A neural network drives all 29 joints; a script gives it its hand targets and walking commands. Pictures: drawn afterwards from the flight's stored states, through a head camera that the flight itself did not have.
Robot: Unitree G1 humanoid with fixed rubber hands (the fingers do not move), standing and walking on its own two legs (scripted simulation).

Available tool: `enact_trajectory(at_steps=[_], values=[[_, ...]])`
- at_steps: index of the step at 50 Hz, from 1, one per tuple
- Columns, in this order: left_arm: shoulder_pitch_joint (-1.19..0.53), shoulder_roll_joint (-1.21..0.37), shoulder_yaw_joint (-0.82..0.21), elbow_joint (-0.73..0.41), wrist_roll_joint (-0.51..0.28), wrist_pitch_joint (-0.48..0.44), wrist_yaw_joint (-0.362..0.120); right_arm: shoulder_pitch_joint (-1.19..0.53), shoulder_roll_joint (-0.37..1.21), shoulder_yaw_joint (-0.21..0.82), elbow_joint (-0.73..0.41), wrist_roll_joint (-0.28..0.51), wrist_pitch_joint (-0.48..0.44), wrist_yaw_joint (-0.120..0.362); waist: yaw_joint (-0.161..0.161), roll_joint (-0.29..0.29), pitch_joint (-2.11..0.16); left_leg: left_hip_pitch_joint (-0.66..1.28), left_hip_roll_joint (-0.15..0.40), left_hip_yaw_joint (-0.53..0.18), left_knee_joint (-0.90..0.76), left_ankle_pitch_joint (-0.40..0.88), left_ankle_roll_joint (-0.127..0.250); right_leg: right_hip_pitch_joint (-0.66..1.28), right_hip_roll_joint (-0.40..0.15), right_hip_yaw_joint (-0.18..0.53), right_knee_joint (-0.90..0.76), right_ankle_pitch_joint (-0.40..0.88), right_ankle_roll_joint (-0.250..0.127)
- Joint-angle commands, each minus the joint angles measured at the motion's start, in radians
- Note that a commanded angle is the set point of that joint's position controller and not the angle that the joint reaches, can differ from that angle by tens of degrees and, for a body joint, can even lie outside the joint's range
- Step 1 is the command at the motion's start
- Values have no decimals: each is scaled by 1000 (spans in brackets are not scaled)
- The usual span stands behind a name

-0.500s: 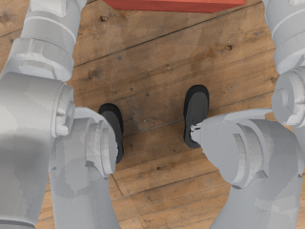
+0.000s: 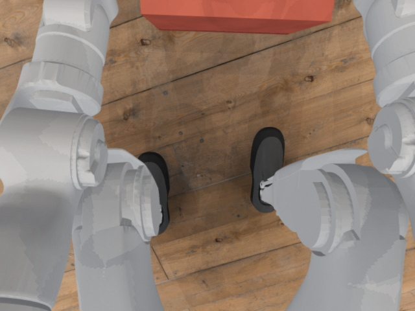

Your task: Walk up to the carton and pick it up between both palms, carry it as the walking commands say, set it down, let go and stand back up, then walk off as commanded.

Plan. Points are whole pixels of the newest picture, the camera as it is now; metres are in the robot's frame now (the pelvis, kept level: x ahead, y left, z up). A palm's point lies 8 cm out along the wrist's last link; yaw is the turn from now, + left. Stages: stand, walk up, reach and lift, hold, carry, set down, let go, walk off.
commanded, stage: reach and lift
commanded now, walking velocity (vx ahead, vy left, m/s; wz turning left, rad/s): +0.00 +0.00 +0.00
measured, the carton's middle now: out of the picture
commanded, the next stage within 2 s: none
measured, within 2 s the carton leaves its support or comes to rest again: leaves its support in 0.22 s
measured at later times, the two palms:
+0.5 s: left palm out of the picture +0.56 +0.13 -0.15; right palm out of the picture +0.54 -0.20 -0.13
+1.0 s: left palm out of the picture +0.55 +0.11 -0.11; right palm out of the picture +0.55 -0.21 -0.09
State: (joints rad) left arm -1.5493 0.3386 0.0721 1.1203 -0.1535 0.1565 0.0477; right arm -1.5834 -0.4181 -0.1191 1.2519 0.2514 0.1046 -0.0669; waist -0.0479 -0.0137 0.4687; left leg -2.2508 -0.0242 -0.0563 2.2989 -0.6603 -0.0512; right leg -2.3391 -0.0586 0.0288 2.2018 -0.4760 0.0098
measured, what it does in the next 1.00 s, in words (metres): stands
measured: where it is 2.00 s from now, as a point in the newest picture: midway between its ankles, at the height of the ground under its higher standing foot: (210, 194)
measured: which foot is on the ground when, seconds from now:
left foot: down 0.00-1.00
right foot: down 0.00-1.00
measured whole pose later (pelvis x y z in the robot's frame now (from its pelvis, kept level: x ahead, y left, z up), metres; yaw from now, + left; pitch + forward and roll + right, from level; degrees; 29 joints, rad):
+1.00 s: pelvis -0.02 +0.00 +0.05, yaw +1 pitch +30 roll +2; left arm -1.48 0.27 0.18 0.79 -0.11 0.35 0.29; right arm -1.53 -0.28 -0.28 0.80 0.07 0.35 -0.26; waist -0.08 -0.01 0.53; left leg -2.05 -0.03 -0.02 2.15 -0.62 -0.05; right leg -2.15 0.01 0.09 2.08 -0.46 0.06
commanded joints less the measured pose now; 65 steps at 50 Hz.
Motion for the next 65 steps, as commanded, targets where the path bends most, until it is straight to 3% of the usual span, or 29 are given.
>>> enact_trajectory(at_steps=[1,4,9,12,18,22,28,29,32,39,41,44,45,48,52,57,60,64,65], values=[[-514,-855,-225,-258,-67,-33,-227,-497,891,200,-310,44,-4,263,-11,96,-1244,450,-62,125,-215,420,41,735,107,-99,-75,432,-12],[-549,-866,-244,-304,-88,-36,-219,-532,898,226,-358,61,-4,256,-9,93,-1362,497,-65,129,-212,453,39,790,105,-101,-74,469,-10],[-642,-899,-286,-377,-137,-27,-207,-582,911,234,-390,79,4,239,-54,118,-1590,638,-72,133,-220,477,31,872,108,-132,-79,476,-17],[-720,-911,-320,-499,-175,-29,-202,-612,929,247,-476,90,16,234,-74,117,-1739,693,-80,150,-216,536,26,975,117,-130,-90,549,-19],[-839,-855,-308,-538,-179,-13,-203,-613,947,208,-478,38,61,230,-99,128,-1762,676,-82,159,-257,427,32,962,105,-138,-129,426,-18],[-884,-804,-268,-532,-167,6,-210,-611,958,196,-486,-5,102,231,-90,92,-1778,621,-77,173,-281,338,39,1001,95,-136,-155,344,-14],[-833,-877,-235,-484,-132,53,-227,-619,1001,195,-512,-42,152,263,-64,82,-1817,631,-80,179,-317,296,35,976,98,-152,-177,295,-9],[-817,-900,-230,-466,-126,61,-232,-624,1008,194,-519,-50,157,270,-73,73,-1823,630,-83,178,-321,293,34,980,98,-154,-183,298,-6],[-818,-919,-234,-504,-127,77,-239,-631,1047,229,-579,-42,177,284,-66,43,-1938,667,-89,181,-323,337,37,1048,104,-157,-188,352,2],[-834,-960,-274,-630,-113,88,-239,-524,1126,236,-574,-51,207,296,-48,53,-2093,752,-95,187,-320,441,27,1082,119,-155,-186,463,3],[-825,-959,-288,-661,-106,91,-237,-521,1142,249,-592,-40,208,298,-30,62,-2137,787,-98,189,-325,465,26,1082,126,-153,-190,470,7],[-827,-988,-323,-748,-124,95,-224,-522,1170,290,-657,-15,210,287,-24,59,-2291,891,-104,190,-327,534,22,1135,139,-165,-199,514,13],[-810,-986,-322,-726,-120,103,-220,-515,1161,293,-662,-14,213,282,-28,56,-2296,895,-102,192,-327,541,20,1142,143,-167,-205,516,13],[-747,-1012,-310,-679,-103,126,-227,-529,1169,315,-709,-21,225,272,-8,42,-2268,847,-108,194,-358,489,24,1186,145,-158,-236,484,21],[-744,-1002,-297,-657,-79,132,-244,-483,1186,302,-647,-56,239,267,-17,20,-2190,756,-110,201,-386,405,29,1185,149,-151,-269,421,22],[-754,-1001,-296,-662,-74,142,-250,-504,1180,303,-679,-75,246,264,-21,20,-2212,763,-112,202,-416,361,26,1200,154,-144,-302,374,21],[-763,-1002,-284,-667,-65,151,-250,-552,1174,311,-716,-72,253,261,-8,14,-2251,790,-114,200,-439,345,28,1222,154,-143,-323,350,21],[-760,-1013,-276,-661,-59,168,-251,-578,1156,313,-729,-81,268,262,-20,18,-2292,822,-115,197,-460,315,27,1232,154,-148,-342,311,20],[-758,-1030,-285,-674,-60,174,-252,-586,1178,330,-751,-72,271,262,-6,17,-2323,839,-118,198,-471,320,27,1266,156,-146,-352,314,21]])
